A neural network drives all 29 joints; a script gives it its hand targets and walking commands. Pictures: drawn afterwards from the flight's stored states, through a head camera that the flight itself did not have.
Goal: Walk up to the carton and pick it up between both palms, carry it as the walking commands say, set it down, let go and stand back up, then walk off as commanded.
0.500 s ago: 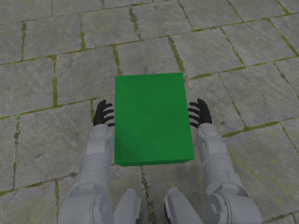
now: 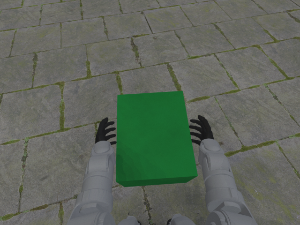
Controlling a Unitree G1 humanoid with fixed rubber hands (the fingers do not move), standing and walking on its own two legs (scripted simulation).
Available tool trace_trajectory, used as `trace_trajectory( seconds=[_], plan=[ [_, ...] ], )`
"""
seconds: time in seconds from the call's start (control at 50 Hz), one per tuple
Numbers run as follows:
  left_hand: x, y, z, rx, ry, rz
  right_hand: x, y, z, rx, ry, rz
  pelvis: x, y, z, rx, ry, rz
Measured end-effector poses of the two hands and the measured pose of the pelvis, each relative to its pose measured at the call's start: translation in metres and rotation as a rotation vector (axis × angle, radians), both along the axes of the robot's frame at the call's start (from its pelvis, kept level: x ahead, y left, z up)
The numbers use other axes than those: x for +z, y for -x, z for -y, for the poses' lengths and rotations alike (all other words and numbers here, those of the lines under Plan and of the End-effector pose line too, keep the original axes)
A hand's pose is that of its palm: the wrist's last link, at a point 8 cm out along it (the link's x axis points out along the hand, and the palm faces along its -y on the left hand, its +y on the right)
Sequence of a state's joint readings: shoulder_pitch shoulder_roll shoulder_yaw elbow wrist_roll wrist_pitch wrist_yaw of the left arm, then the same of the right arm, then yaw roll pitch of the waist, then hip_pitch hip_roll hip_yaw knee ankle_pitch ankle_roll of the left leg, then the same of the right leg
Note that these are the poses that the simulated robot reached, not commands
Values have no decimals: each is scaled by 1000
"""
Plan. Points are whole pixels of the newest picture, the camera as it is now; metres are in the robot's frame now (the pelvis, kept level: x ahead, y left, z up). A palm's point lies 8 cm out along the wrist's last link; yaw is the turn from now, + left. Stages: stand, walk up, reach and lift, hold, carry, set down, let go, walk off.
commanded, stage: reach and lift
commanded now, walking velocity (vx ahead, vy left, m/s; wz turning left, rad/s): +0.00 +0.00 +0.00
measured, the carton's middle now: (153, 140) +0.38 -0.01 -0.11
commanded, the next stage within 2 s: hold in 1.78 s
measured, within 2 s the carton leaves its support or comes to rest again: neither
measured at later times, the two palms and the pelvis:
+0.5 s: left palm (96, 137) +0.32 +0.14 +0.05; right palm (215, 135) +0.31 -0.16 +0.05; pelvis +0.01 +0.00 +0.03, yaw +0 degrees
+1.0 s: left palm (93, 135) +0.31 +0.14 +0.09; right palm (224, 132) +0.30 -0.17 +0.09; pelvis +0.01 -0.01 +0.03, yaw +0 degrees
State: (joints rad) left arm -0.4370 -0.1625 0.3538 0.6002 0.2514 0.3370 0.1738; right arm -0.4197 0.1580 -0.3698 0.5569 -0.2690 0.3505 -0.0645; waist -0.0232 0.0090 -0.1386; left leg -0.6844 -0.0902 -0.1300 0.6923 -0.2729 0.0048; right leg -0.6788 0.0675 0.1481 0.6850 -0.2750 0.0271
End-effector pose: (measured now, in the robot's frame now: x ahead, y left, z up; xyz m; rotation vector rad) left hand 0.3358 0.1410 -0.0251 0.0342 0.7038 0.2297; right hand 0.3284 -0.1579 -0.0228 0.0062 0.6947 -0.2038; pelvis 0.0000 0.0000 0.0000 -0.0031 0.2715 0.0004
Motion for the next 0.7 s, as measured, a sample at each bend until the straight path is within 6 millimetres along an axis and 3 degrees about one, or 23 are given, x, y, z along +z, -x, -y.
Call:
trace_trajectory(
  seconds=[0.34, 0.7],
  plan=[
    [50, 9, 1, -19, -2, 11, 51, 11, 1, 1, 9, 13, 21, -10, 0, 5, 3, 162],
    [98, 17, 5, -40, -22, 28, 96, 24, 5, -1, 22, 31, 28, -12, 2, 5, -1, 337]
  ],
)
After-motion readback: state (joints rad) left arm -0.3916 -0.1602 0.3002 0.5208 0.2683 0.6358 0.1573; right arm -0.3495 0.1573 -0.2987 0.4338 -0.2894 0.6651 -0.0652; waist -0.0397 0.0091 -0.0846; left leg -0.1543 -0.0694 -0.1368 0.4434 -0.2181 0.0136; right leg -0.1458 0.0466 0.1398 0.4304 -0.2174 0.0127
